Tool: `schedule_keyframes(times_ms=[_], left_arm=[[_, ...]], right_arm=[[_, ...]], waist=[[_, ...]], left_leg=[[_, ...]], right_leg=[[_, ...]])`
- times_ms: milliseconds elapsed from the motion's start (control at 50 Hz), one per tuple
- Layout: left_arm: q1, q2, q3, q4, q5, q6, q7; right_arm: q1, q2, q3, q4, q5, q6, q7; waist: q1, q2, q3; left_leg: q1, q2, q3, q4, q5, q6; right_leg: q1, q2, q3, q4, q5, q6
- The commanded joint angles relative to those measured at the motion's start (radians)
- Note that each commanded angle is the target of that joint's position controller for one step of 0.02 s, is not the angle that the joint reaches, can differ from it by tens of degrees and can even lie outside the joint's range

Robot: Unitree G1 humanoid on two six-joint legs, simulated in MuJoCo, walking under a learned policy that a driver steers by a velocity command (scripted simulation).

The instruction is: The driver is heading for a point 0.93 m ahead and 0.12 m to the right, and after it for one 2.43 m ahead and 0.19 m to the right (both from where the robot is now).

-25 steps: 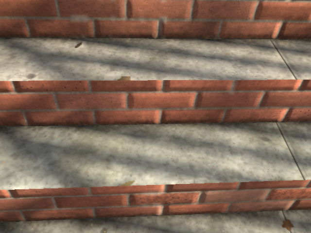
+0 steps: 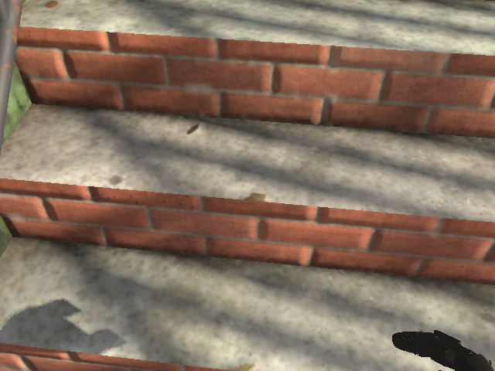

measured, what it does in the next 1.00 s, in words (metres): climbs: right foot, then left foot 0.20 m higher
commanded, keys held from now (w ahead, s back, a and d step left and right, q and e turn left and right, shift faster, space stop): e+shift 0.28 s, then w+e+shift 0.06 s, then w+q+shift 0.66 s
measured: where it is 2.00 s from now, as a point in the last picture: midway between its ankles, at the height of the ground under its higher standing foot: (258, 24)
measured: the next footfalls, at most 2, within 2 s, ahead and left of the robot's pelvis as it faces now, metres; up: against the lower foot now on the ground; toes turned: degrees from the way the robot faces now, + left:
right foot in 0.04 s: +0.02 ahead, -0.15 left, +0.00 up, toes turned -5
left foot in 0.60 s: +0.22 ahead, +0.07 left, +0.20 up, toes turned -22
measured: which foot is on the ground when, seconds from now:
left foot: down 0.00-0.10, up 0.12-0.58, down 0.60-1.00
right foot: up 0.00-0.02, down 0.04-0.62, up 0.64-1.00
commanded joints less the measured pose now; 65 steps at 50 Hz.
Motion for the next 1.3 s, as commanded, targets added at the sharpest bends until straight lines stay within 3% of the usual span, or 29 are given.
schedule_keyframes(times_ms=[20,80,140,180,260,360,480,500,520,560,580,600,620,640,660,720,840,960,1040,1060,1080,1100,1120,1140,1160,1180,1200,1260,1300], left_arm=[[-0.158,0.026,-0.031,-0.188,-0.060,-0.054,0.014],[-0.102,0.087,-0.003,-0.201,-0.045,-0.085,0.081],[0.261,0.196,0.063,-0.142,0.029,-0.065,0.039],[0.161,0.186,0.072,-0.157,0.029,-0.033,0.001],[0.044,0.080,0.023,-0.160,0.024,-0.018,0.017],[0.188,0.103,0.021,-0.095,0.041,-0.023,0.016],[0.166,0.179,0.015,-0.072,0.057,-0.031,0.022],[0.259,0.190,0.073,0.001,-0.011,-0.053,0.063],[0.209,0.204,0.080,0.020,-0.038,-0.063,0.095],[0.013,0.205,0.074,-0.023,-0.087,-0.059,0.088],[0.039,0.224,0.071,-0.031,-0.083,-0.063,0.073],[0.028,0.202,0.062,-0.023,-0.085,-0.066,0.067],[-0.097,0.194,0.067,-0.089,-0.062,-0.057,0.043],[-0.192,0.164,0.070,-0.181,-0.024,-0.054,0.008],[-0.358,0.088,0.057,-0.272,0.080,-0.057,-0.016],[-0.200,-0.093,-0.025,-0.337,0.101,-0.058,-0.009],[-0.286,-0.079,-0.071,-0.404,0.073,-0.028,0.031],[-0.596,-0.182,-0.094,-0.496,0.071,-0.040,0.044],[-0.816,-0.217,-0.127,-0.624,0.017,-0.001,0.031],[-0.739,-0.233,-0.126,-0.608,0.006,0.012,0.030],[-0.513,-0.197,-0.096,-0.504,-0.006,0.011,0.035],[-0.340,-0.087,-0.029,-0.433,-0.023,0.009,0.054],[-0.189,0.016,0.023,-0.403,-0.050,0.011,0.072],[-0.073,0.097,0.060,-0.336,-0.029,0.004,0.085],[0.075,0.174,0.091,-0.251,0.002,0.001,0.090],[0.145,0.181,0.105,-0.180,-0.014,0.023,0.101],[0.020,0.089,0.083,-0.129,-0.032,0.022,0.095],[-0.008,-0.119,0.028,0.027,0.000,-0.056,0.101],[0.046,-0.103,0.027,0.098,0.011,-0.084,0.093]], right_arm=[[0.241,-0.238,-0.117,0.034,-0.024,0.051,-0.020],[0.127,-0.185,-0.122,-0.001,-0.057,0.078,-0.013],[-0.114,-0.095,-0.112,-0.112,-0.046,0.088,-0.043],[-0.075,-0.110,-0.117,-0.131,-0.045,0.073,-0.061],[-0.115,-0.052,-0.067,-0.225,-0.060,0.037,-0.088],[-0.004,-0.025,-0.016,-0.165,-0.076,0.035,-0.051],[-0.091,0.003,0.031,-0.142,-0.085,0.063,-0.026],[-0.276,0.091,0.033,-0.273,-0.087,0.069,-0.076],[-0.281,0.078,0.038,-0.316,-0.072,0.065,-0.093],[-0.041,0.012,0.035,-0.240,-0.032,0.084,-0.092],[0.227,-0.056,-0.011,-0.137,-0.024,0.104,-0.080],[0.407,-0.132,-0.047,-0.070,-0.014,0.102,-0.080],[0.582,-0.205,-0.082,-0.011,-0.034,0.096,-0.091],[0.633,-0.280,-0.109,-0.002,-0.037,0.110,-0.117],[0.386,-0.242,-0.106,-0.059,-0.006,0.119,-0.140],[0.222,-0.049,-0.073,0.022,-0.035,0.089,-0.132],[0.373,-0.029,-0.077,0.155,-0.031,0.007,-0.102],[0.637,-0.046,-0.098,0.202,-0.027,-0.046,-0.077],[0.626,-0.061,-0.117,0.195,-0.015,-0.009,-0.106],[0.603,-0.042,-0.116,0.212,-0.027,-0.005,-0.118],[0.496,-0.035,-0.108,0.164,-0.004,-0.014,-0.118],[0.489,-0.114,-0.132,0.152,0.028,-0.043,-0.116],[0.437,-0.212,-0.167,0.133,0.024,-0.083,-0.092],[0.370,-0.223,-0.176,0.125,0.016,-0.117,-0.064],[0.313,-0.179,-0.174,0.086,0.060,-0.127,-0.030],[0.151,-0.101,-0.158,0.031,-0.007,-0.124,-0.018],[0.095,0.003,-0.126,-0.047,-0.076,-0.111,-0.025],[-0.029,0.186,-0.014,-0.213,-0.120,-0.072,-0.034],[-0.078,0.224,0.029,-0.273,-0.102,-0.029,-0.067]], waist=[[-0.172,0.089,-0.056],[-0.149,0.010,-0.215],[0.035,-0.241,-0.181],[0.008,-0.110,-0.102],[-0.054,-0.111,-0.046],[-0.002,-0.183,-0.006],[-0.014,-0.155,-0.040],[0.046,-0.092,0.054],[-0.010,-0.232,0.103],[-0.128,-0.248,0.046],[-0.177,-0.274,-0.072],[-0.260,-0.159,-0.104],[-0.374,0.101,-0.081],[-0.395,0.504,-0.097],[-0.318,0.437,0.045],[-0.085,0.051,0.071],[-0.095,-0.076,0.170],[-0.237,-0.061,0.194],[-0.277,0.034,0.164],[-0.228,0.132,0.109],[-0.106,0.116,-0.035],[-0.011,0.152,-0.229],[0.072,0.213,-0.292],[0.136,0.141,-0.373],[0.184,-0.026,-0.379],[0.210,-0.282,-0.290],[0.098,-0.265,-0.164],[-0.068,0.005,0.125],[-0.124,0.058,0.224]], left_leg=[[0.576,0.456,-0.262,-0.042,1.303,0.294],[0.389,0.231,0.017,0.113,1.104,0.101],[-0.340,-0.017,0.104,0.810,-0.281,-0.135],[-0.585,0.037,0.009,1.286,-0.289,-0.127],[-0.738,0.031,0.031,1.386,-0.247,-0.085],[-0.960,0.047,0.061,1.583,-0.193,-0.066],[-1.181,0.150,0.068,1.367,-0.116,-0.039],[-1.178,0.166,0.165,1.385,-0.112,-0.032],[-1.060,0.220,0.049,1.254,-0.218,0.013],[-0.380,0.149,0.208,0.737,-0.407,0.072],[-0.119,0.024,0.357,0.867,-0.436,0.055],[0.010,-0.060,0.303,0.709,-0.519,0.065],[0.094,0.052,-0.172,0.350,-0.609,0.140],[0.121,0.168,-0.853,-0.265,-1.057,0.209],[-0.087,0.205,-1.191,-0.525,-1.067,0.207],[-0.339,0.125,-0.841,-0.197,-0.575,0.182],[-0.179,0.055,-0.505,-0.278,-0.232,0.219],[0.259,0.144,-0.695,-0.303,-0.183,0.265],[0.002,0.172,-0.596,-0.623,0.412,0.256],[-0.010,0.205,-0.487,-0.618,0.592,0.254],[-0.078,0.154,-0.224,-0.467,1.348,0.196],[-0.081,0.182,-0.247,-0.263,2.072,0.160],[0.044,0.223,-0.299,-0.013,2.207,0.156],[0.018,0.223,-0.269,0.231,2.172,0.139],[-0.255,0.082,-0.217,0.580,1.899,0.072],[-0.439,-0.089,-0.064,1.022,0.788,-0.007],[-0.609,-0.092,-0.085,1.347,0.371,-0.017],[-0.937,0.041,-0.178,1.723,0.043,0.050],[-1.109,0.119,-0.165,1.845,-0.124,0.066]], right_leg=[[-0.232,0.016,-0.036,-0.352,0.039,-0.038],[0.213,0.055,0.003,-0.455,0.677,-0.235],[0.619,-0.253,0.442,-0.561,1.169,-0.535],[0.568,-0.241,0.387,-0.517,0.986,-0.435],[0.441,-0.152,0.354,-0.567,0.773,-0.440],[0.362,-0.111,0.485,-0.669,-0.111,-0.431],[0.320,-0.216,0.530,-0.697,-0.319,-0.407],[0.439,-0.208,0.494,-0.895,-0.470,-0.427],[0.338,-0.248,0.510,-1.015,-0.418,-0.400],[0.034,-0.166,0.144,-1.165,-0.091,-0.363],[0.067,-0.168,0.046,-1.066,0.356,-0.400],[0.136,-0.125,-0.082,-0.709,0.904,-0.401],[-0.085,-0.087,-0.092,-0.245,0.846,-0.340],[-0.317,0.075,-0.043,0.115,0.191,-0.289],[-0.451,0.067,0.128,0.479,0.217,-0.259],[-0.422,0.085,0.155,0.951,0.226,-0.194],[-0.597,0.052,0.075,0.791,-0.022,-0.151],[-1.120,0.058,0.034,1.223,-0.140,-0.175],[-0.608,0.080,-0.144,0.666,-0.241,-0.160],[-0.404,0.059,-0.165,0.602,-0.251,-0.197],[0.021,0.116,-0.218,0.407,-0.328,-0.244],[0.306,0.185,-0.250,0.461,-0.262,-0.261],[0.322,0.162,-0.185,0.234,-0.323,-0.274],[0.482,0.137,-0.073,0.111,-0.362,-0.320],[0.631,-0.006,0.396,-0.112,-0.616,-0.447],[0.536,-0.149,0.838,-0.483,-0.716,-0.575],[0.427,-0.168,1.001,-0.568,-0.720,-0.596],[0.186,-0.129,0.737,-0.628,-0.432,-0.505],[0.142,-0.148,0.564,-0.674,-0.232,-0.428]])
